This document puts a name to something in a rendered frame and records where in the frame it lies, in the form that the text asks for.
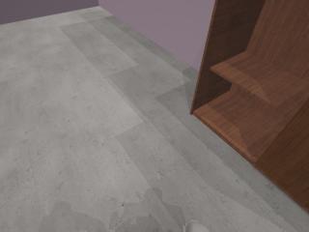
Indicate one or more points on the right robot thigh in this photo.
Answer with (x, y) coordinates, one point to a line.
(194, 227)

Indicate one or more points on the wardrobe door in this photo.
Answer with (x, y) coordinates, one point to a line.
(286, 159)

